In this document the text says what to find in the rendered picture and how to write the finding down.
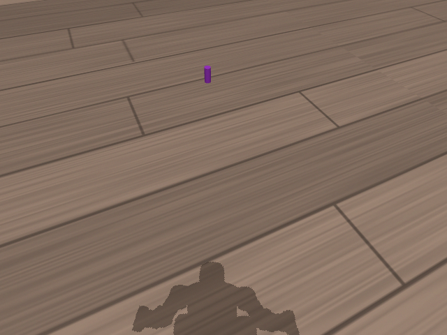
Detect can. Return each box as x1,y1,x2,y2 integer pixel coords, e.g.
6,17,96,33
204,66,211,83

